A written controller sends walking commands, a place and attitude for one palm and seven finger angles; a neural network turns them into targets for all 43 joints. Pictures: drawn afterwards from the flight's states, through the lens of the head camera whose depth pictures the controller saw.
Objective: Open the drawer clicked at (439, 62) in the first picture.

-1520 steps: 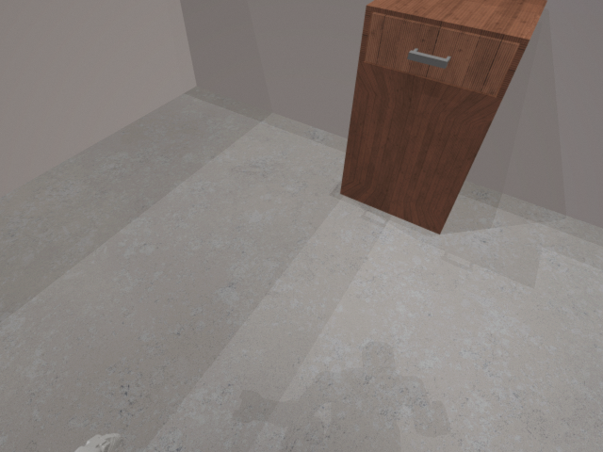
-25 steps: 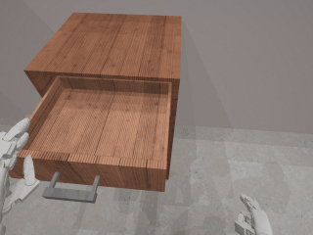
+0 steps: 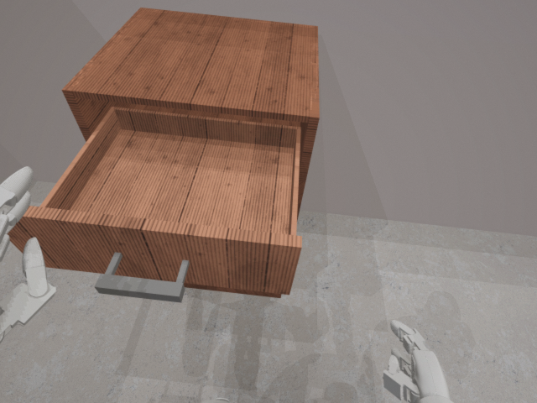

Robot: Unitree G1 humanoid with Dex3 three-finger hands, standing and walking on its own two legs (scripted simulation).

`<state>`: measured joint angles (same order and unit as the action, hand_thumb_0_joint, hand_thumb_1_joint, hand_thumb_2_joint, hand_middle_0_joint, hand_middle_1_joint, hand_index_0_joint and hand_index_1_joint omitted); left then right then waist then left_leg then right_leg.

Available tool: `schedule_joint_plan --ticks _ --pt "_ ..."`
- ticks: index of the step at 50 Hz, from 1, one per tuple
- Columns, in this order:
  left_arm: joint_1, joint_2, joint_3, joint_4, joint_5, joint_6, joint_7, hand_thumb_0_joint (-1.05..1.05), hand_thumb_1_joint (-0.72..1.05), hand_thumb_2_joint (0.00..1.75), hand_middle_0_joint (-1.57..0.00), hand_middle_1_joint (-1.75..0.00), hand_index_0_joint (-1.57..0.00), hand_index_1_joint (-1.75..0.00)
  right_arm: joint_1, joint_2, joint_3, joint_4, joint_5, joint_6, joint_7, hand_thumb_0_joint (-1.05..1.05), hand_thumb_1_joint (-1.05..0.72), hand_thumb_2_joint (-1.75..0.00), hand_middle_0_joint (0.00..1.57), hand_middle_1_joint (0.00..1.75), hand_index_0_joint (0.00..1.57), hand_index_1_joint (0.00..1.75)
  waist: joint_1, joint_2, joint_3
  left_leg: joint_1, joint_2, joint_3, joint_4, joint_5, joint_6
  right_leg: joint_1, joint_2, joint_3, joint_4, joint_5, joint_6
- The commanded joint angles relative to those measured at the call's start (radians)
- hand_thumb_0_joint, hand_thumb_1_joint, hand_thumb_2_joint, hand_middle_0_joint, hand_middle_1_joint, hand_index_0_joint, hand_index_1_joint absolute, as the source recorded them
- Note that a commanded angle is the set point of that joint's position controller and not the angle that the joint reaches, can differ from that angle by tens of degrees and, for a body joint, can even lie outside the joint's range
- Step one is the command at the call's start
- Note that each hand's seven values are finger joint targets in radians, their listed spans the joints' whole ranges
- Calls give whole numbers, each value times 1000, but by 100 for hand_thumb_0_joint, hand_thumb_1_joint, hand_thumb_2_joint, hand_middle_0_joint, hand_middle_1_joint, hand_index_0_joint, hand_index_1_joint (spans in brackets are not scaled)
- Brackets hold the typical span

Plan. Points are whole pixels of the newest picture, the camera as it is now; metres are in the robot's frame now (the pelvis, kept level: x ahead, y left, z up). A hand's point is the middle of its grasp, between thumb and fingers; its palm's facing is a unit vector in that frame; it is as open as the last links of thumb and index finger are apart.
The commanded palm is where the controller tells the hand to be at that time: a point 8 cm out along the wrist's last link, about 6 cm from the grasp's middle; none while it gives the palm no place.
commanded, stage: step back with the hand held close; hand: left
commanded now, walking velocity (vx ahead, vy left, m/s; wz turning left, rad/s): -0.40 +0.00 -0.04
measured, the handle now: (145, 275) +0.30 +0.22 +0.00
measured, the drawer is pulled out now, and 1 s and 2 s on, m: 0.29 0.29 0.29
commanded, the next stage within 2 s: stop stepping back and stand still in 0.48 s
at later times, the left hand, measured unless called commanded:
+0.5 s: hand (59, 363) +0.13 +0.19 +0.18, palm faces +0.21 -0.85 -0.49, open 7.5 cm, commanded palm +0.05 +0.25 +0.19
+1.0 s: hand out of the picture -0.05 +0.17 +0.18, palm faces +0.31 -0.81 -0.49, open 7.5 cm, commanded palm -0.11 +0.23 +0.19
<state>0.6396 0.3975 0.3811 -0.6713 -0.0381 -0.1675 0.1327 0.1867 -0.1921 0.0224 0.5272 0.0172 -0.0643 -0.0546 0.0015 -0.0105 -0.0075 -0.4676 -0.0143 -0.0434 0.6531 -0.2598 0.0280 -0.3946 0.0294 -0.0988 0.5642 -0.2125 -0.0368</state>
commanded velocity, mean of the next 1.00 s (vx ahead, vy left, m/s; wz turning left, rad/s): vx -0.12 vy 0.04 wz -0.01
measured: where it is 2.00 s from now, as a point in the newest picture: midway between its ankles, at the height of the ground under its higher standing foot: outside the picture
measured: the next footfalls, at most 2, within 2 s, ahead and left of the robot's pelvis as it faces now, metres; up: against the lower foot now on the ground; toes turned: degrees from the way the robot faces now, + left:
right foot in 0.52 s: -0.16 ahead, -0.13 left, +0.00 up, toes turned -4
left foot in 0.88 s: -0.23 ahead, +0.08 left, +0.00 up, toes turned +6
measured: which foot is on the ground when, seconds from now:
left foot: down 0.00-0.56, up 0.58-0.86, down 0.88-1.00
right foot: down 0.00-0.16, up 0.18-0.50, down 0.52-1.00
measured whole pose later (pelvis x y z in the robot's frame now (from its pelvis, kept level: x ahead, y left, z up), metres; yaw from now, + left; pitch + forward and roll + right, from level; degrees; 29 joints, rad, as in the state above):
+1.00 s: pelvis -0.23 -0.06 +0.01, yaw +2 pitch +0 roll +3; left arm 0.70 0.43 0.36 -0.70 -0.04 -0.17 0.16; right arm 0.18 -0.20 -0.02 0.53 0.02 -0.07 -0.04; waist -0.04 -0.07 0.02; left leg -0.17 0.00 0.07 0.48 -0.31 -0.01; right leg -0.33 -0.02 -0.10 0.60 -0.28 -0.03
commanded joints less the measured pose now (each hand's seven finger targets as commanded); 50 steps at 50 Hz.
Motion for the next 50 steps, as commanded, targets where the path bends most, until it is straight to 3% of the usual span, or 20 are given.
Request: schedule_joint_plan --ticks 1,4,7,10,11,13,15,23,26,27,29,30,31,34,36,40,43,46,48,50 --pt "-68 138 74 -204 -9 -75 40 0 90 90 -20 -30 -20 -30 -71 -143 -66 -96 -6 -52 -13 0 -90 -90 20 30 20 30 -23 -90 -74 160 6 -16 187 -158 -18 -172 -312 312 -335 -293 -86" --pt "-47 159 109 -190 -9 -65 42 0 90 90 -20 -30 -20 -30 -91 -128 -59 -83 -11 -39 -10 0 -90 -90 20 30 20 30 -20 -88 -96 181 24 -8 63 -96 -13 -106 -292 213 -262 -116 -65" --pt "-24 164 121 -247 3 -74 41 0 90 90 -20 -30 -20 -30 -118 -153 -64 -114 -10 -43 -18 0 -90 -90 20 30 20 30 -9 253 -83 -23 230 -249 -335 129 53 105 -55 75 100 -22 36" --pt "6 175 147 -260 7 -87 30 0 90 90 -20 -30 -20 -30 -87 -128 -81 -107 -36 -69 -3 0 -90 -90 20 30 20 30 -13 323 -162 -7 340 -315 -378 261 110 59 -15 126 461 -317 36" --pt "3 165 144 -285 0 -87 33 0 90 90 -20 -30 -20 -30 -73 -121 -83 -95 -42 -75 -2 0 -90 -90 20 30 20 30 -14 243 -164 50 342 -288 -322 413 123 8 -17 144 482 -319 37" --pt "29 129 114 -281 -6 -83 27 0 90 90 -20 -30 -20 -30 -58 -125 -88 -65 -30 -84 9 0 -90 -90 20 30 20 30 2 154 -204 265 305 -191 -227 689 111 -57 -19 112 366 -267 52" --pt "45 124 104 -267 -8 -71 23 0 90 90 -20 -30 -20 -30 -70 -132 -90 -62 -21 -89 14 0 -90 -90 20 30 20 30 3 170 -233 359 272 -139 -216 714 92 -58 -6 75 300 -238 62" --pt "28 169 151 -239 -51 -82 -18 0 90 90 -20 -30 -20 -30 -120 -147 -56 -55 -22 -109 21 0 -90 -90 20 30 20 30 6 257 -227 260 243 -160 -306 301 78 110 15 57 -19 -198 53" --pt "81 202 192 -256 -66 -105 -42 0 90 90 -20 -30 -20 -30 -146 -145 -53 -85 -10 -92 28 0 -90 -90 20 30 20 30 22 210 -258 199 185 -99 -232 169 44 239 -3 26 -224 17 35" --pt "72 223 205 -263 -65 -118 -49 0 90 90 -20 -30 -20 -30 -151 -137 -54 -97 -4 -85 29 0 -90 -90 20 30 20 30 22 128 -257 206 136 -43 -137 99 18 228 -51 45 -285 91 23" --pt "83 215 180 -223 -57 -127 -47 0 90 90 -20 -30 -20 -30 -151 -143 -91 -108 45 -76 20 0 -90 -90 20 30 20 30 21 -279 -202 89 -72 82 386 -193 -57 80 -319 247 -332 393 -46" --pt "107 245 226 -172 -51 -117 -32 0 90 90 -20 -30 -20 -30 -182 -142 -95 -118 51 -71 15 0 -90 -90 20 30 20 30 29 -296 -175 -18 -104 15 665 -270 -51 7 -376 326 -308 482 -68" --pt "156 176 188 -106 -52 -94 -27 0 90 90 -20 -30 -20 -30 -149 -103 -80 -89 33 -52 6 0 -90 -90 20 30 20 30 -10 -181 -134 -105 -48 -32 727 -246 -53 68 -368 229 -216 589 -112" --pt "66 148 147 0 -13 -63 7 0 90 90 -20 -30 -20 -30 -176 -67 -38 -94 9 0 -21 0 -90 -90 20 30 20 30 -51 -23 -63 -118 12 23 531 -169 -57 150 -304 174 -182 626 -94" --pt "-15 137 116 9 -3 -67 24 0 90 90 -20 -30 -20 -30 -153 -104 -50 -99 8 -14 -37 0 -90 -90 20 30 20 30 -43 -87 -30 -48 31 19 305 -207 -34 206 -318 234 -156 683 -90" --pt "3 132 82 -104 9 -58 57 0 90 90 -20 -30 -20 -30 -120 -118 -58 -124 6 -27 -29 0 -90 -90 20 30 20 30 -16 -141 -150 67 -4 105 -149 -160 6 448 -313 251 -83 802 -23" --pt "16 159 87 -281 -2 -67 74 0 90 90 -20 -30 -20 -30 -85 -131 -69 -150 2 -36 -20 0 -90 -90 20 30 20 30 -24 40 -215 296 63 96 -374 222 24 402 -215 164 33 603 40" --pt "80 190 131 -297 -1 -80 62 0 90 90 -20 -30 -20 -30 -50 -139 -89 -139 11 -59 12 0 -90 -90 20 30 20 30 -8 166 -227 488 200 2 -241 553 61 143 -98 69 86 94 61" --pt "98 201 155 -270 -2 -78 55 0 90 90 -20 -30 -20 -30 -82 -126 -68 -123 2 -57 15 0 -90 -90 20 30 20 30 -18 262 -112 295 202 -34 -276 331 71 163 -71 11 20 -106 37" --pt "44 174 143 -198 -7 -76 48 0 90 90 -20 -30 -20 -30 -94 -148 -72 -111 14 -62 11 0 -90 -90 20 30 20 30 -16 181 3 59 187 -23 -317 -90 81 252 -58 23 -23 -147 30"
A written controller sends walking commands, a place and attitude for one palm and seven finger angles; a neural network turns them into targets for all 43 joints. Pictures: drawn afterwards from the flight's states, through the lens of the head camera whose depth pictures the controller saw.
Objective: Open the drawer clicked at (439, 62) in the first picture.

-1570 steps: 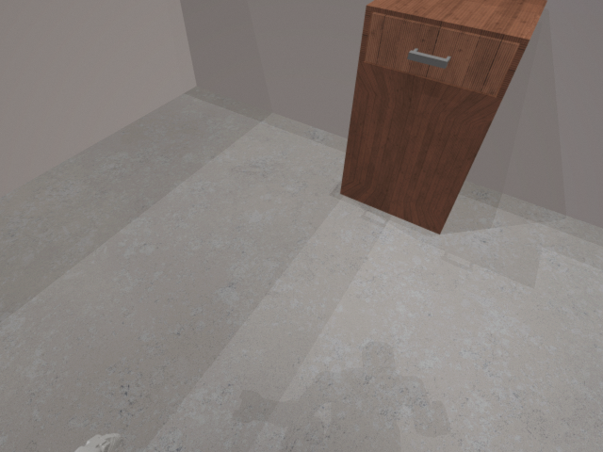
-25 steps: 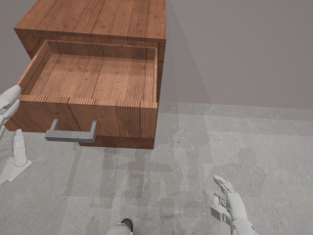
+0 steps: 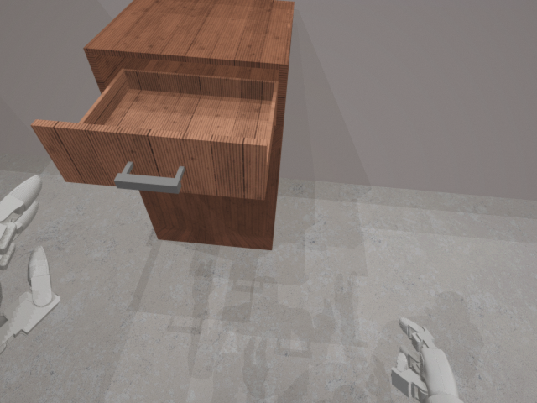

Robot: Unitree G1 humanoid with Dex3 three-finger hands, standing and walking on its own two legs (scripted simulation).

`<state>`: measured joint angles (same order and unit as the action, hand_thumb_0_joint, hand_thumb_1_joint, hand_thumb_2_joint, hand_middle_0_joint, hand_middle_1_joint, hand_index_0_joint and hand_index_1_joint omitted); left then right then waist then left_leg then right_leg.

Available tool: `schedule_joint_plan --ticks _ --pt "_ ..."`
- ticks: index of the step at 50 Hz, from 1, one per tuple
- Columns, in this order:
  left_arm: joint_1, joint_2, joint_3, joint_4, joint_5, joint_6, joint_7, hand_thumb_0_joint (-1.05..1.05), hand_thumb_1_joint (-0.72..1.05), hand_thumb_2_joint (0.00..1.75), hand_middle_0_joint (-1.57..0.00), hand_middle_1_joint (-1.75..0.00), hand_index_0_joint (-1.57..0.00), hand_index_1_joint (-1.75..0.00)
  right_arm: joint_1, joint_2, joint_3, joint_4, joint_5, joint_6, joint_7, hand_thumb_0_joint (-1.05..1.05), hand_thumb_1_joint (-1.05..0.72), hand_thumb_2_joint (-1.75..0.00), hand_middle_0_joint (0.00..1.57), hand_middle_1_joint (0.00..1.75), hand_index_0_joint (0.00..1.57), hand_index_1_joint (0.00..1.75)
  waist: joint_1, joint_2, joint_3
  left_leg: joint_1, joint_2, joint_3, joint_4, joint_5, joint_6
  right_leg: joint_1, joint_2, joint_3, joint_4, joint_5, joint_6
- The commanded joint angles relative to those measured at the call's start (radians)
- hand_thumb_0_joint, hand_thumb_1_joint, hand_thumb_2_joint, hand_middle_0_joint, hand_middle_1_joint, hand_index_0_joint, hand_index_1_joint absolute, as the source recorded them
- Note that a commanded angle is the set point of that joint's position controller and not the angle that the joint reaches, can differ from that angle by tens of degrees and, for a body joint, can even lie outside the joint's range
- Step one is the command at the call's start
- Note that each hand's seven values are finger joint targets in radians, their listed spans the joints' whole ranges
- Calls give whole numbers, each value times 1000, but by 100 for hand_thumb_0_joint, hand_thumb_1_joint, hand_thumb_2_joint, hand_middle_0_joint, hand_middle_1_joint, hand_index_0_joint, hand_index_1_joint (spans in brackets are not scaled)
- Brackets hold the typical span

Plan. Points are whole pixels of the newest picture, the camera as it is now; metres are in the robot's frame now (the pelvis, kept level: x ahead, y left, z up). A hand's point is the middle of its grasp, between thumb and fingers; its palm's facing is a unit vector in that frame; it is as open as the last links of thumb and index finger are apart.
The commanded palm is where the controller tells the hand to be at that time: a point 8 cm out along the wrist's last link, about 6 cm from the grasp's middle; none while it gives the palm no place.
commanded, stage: stop stepping back and stand still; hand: left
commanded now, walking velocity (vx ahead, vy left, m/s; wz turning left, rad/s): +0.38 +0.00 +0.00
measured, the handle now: (151, 176) +0.54 +0.26 -0.01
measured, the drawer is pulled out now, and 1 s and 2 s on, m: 0.29 0.29 0.29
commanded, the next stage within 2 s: let the arm hang, fingers relaxed in 0.48 s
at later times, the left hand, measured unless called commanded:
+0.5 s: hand out of the picture +0.12 +0.24 +0.19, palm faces +0.36 -0.80 -0.47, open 7.5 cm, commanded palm +0.07 +0.28 +0.18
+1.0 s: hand out of the picture -0.06 +0.17 -0.17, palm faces +0.08 -0.98 -0.20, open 7.0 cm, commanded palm none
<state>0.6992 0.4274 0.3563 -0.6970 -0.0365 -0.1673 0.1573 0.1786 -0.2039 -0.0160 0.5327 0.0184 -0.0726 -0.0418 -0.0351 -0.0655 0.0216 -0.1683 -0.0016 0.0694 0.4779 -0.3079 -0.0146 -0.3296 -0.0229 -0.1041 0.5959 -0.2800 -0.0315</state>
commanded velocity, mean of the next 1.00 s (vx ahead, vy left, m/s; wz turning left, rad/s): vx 0.10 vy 0.00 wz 0.00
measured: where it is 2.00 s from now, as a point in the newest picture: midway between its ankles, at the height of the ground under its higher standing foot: outside the picture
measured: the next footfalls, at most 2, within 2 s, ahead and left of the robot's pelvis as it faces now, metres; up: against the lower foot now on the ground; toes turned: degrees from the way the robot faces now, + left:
left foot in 0.32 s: -0.02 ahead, +0.11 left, +0.00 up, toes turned +5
right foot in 0.60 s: -0.01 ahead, -0.11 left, +0.00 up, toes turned -1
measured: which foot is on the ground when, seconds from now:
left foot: down 0.00-0.08, up 0.10-0.30, down 0.32-1.00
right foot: down 0.00-0.34, up 0.36-0.58, down 0.60-1.00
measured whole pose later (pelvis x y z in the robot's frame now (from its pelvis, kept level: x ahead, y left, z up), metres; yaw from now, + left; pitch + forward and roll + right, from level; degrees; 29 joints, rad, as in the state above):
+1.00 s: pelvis -0.06 -0.02 +0.00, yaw +3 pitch -1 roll +0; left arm 0.34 0.21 0.04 0.91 0.02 0.05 0.00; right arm 0.35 -0.17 0.00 0.93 -0.02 0.03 -0.03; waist 0.00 -0.04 0.08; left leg -0.29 0.03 0.02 0.58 -0.28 -0.01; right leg -0.27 0.01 -0.10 0.56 -0.28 -0.05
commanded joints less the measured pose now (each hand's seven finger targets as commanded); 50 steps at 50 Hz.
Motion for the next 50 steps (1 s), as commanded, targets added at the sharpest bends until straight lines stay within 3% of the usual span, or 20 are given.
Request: schedule_joint_plan --ticks 1,3,5,6,10,14,15,16,17,20,22,28,29,30,34,37,39,41,45,50 --pt "-40 123 154 -100 -10 -78 20 0 90 90 -20 -30 -20 -30 -84 -139 -34 -105 18 -53 -6 0 -90 -90 20 30 20 30 17 168 14 -324 150 -143 -132 -201 121 203 -6 64 -89 -132 24" --pt "-70 103 141 43 -10 -75 8 0 90 90 -20 -30 -20 -30 -88 -140 -36 -99 24 -48 -14 0 -90 -90 20 30 20 30 19 17 76 -390 58 -97 31 -334 97 100 -48 235 -218 -339 -11" --pt "-108 91 115 108 -14 -70 -9 0 90 90 -20 -30 -20 -30 -80 -137 -46 -92 31 -37 -11 0 -90 -90 20 30 20 30 16 -204 50 -330 -32 -19 467 -206 65 -63 -257 568 -459 -574 -93" --pt "-169 93 96 111 -7 -74 -18 0 90 90 -20 -30 -20 -30 -81 -136 -47 -80 20 -37 -7 0 -90 -90 20 30 20 30 8 -201 47 -352 -11 -79 601 -153 61 -91 -297 591 -474 -539 -103" --pt "-214 95 60 13 6 -72 -26 0 90 90 -20 -30 -20 -30 -75 -114 -24 -83 0 -33 -9 0 -90 -90 20 30 20 30 -1 -106 -68 -139 14 -15 413 -88 62 -227 -225 310 -433 -489 -79" --pt "-151 107 57 -196 26 -84 19 0 90 90 -20 -30 -20 -30 -43 -109 -9 -84 -28 -87 -30 0 -90 -90 20 30 20 30 10 59 -128 7 -8 21 -60 -129 93 -112 -166 240 -300 -417 -58" --pt "-133 158 95 -257 27 -94 31 0 90 90 -20 -30 -20 -30 -31 -125 -13 -86 -31 -100 -37 0 -90 -90 20 30 20 30 11 169 -131 39 39 -51 -182 -167 105 -95 -109 206 -153 -354 -38" --pt "-137 135 92 -312 32 -112 39 0 90 90 -20 -30 -20 -30 -23 -142 -17 -97 -38 -111 -32 0 -90 -90 20 30 20 30 20 424 -113 29 214 -349 -327 -333 157 -147 20 96 147 -263 0" --pt "-140 157 101 -328 54 -110 43 0 90 90 -20 -30 -20 -30 -27 -109 -11 -100 -33 -123 -25 0 -90 -90 20 30 20 30 21 456 -62 -27 330 -438 -337 -282 209 -240 58 37 397 -229 29" --pt "-70 166 142 -246 22 -88 35 0 90 90 -20 -30 -20 -30 -7 -94 -17 -67 -6 -137 -12 0 -90 -90 20 30 20 30 18 268 -46 -47 310 -348 -265 -69 220 -293 4 95 528 -143 34" --pt "-7 98 121 -91 19 -69 30 0 90 90 -20 -30 -20 -30 -9 -103 -18 -33 -2 -128 -10 0 -90 -90 20 30 20 30 28 239 18 -104 261 -214 -232 44 189 -231 -16 53 387 -95 37" --pt "-105 79 93 57 4 -65 3 0 90 90 -20 -30 -20 -30 -38 -139 -26 -49 0 -80 -21 0 -90 -90 20 30 20 30 13 148 6 -271 187 -125 -93 -66 118 193 30 -23 -125 -47 45" --pt "-124 -130 -230 755 107 104 -125 0 90 90 -20 -30 -20 -30 -20 -184 -63 130 -30 -74 49 0 -90 -90 20 30 20 30 34 5 -34 -319 86 -40 200 14 50 171 -163 129 -104 288 -15" --pt "-136 -113 -245 758 107 166 -139 0 90 90 -20 -30 -20 -30 70 -76 -59 104 -23 -37 51 0 -90 -90 20 30 20 30 11 -166 -138 -334 39 -25 296 -124 19 226 -265 278 -116 503 -85" --pt "-276 -63 -222 902 92 171 -144 0 90 90 -20 -30 -20 -30 61 -111 -39 97 -43 56 50 0 -90 -90 20 30 20 30 42 -339 -19 -355 10 -35 459 -257 27 47 -256 252 -212 109 -145" --pt "-371 -47 -247 1077 84 182 -137 0 90 90 -20 -30 -20 -30 59 -95 -36 134 -49 78 51 0 -90 -90 20 30 20 30 11 -172 22 -231 15 -37 271 -163 30 18 -238 201 -165 263 -129" --pt "-410 -68 -270 1181 65 186 -148 0 90 90 -20 -30 -20 -30 141 -88 -27 197 -47 74 48 0 -90 -90 20 30 20 30 -21 31 12 -25 30 -83 55 101 42 -93 -159 142 -79 34 -47" --pt "-400 -132 -291 1256 52 193 -153 0 90 90 -20 -30 -20 -30 164 -177 -31 220 -61 64 30 0 -90 -90 20 30 20 30 -7 349 12 -73 265 -433 -156 66 168 -130 5 41 110 -183 32" --pt "-332 -154 -282 1449 59 185 -156 0 90 90 -20 -30 -20 -30 75 -105 -15 256 -52 63 5 0 -90 -90 20 30 20 30 63 374 3 -177 155 -218 -134 86 117 97 -7 90 -48 -10 5" --pt "-358 -120 -308 1594 48 159 -145 0 90 90 -20 -30 -20 -30 172 -41 -7 352 -28 72 7 0 -90 -90 20 30 20 30 21 14 -53 -62 62 -86 1 104 39 161 -116 207 -248 172 -45"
